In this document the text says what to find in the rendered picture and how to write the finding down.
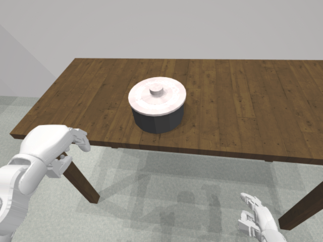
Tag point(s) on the robot left hand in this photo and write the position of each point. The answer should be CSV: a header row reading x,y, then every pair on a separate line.
x,y
47,142

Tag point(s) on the robot right forearm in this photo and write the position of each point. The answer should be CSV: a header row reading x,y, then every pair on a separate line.
x,y
271,235

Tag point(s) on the lid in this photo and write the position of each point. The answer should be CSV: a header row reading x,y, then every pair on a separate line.
x,y
143,102

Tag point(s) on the knob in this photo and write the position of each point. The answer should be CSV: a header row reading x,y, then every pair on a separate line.
x,y
156,89

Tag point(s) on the robot right hand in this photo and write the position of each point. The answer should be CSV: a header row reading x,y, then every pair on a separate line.
x,y
253,225

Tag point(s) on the robot left forearm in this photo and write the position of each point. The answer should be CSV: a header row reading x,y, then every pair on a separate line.
x,y
19,180

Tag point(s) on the table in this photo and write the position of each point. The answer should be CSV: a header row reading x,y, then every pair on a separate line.
x,y
263,109

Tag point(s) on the pot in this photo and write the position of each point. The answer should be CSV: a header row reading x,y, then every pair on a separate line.
x,y
159,124

